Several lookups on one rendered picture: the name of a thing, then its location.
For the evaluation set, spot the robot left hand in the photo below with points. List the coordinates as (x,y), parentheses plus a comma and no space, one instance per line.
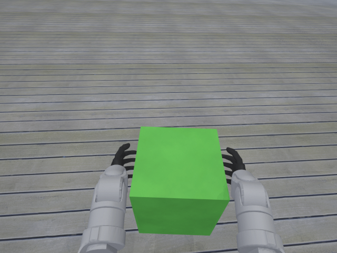
(119,158)

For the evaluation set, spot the robot right forearm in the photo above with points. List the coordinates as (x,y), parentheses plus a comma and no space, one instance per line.
(257,233)

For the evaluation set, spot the carton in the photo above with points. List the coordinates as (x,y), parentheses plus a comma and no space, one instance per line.
(179,185)

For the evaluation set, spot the robot left forearm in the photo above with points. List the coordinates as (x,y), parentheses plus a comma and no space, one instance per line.
(105,231)

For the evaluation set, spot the robot right hand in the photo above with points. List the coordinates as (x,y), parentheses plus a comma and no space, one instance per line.
(237,163)

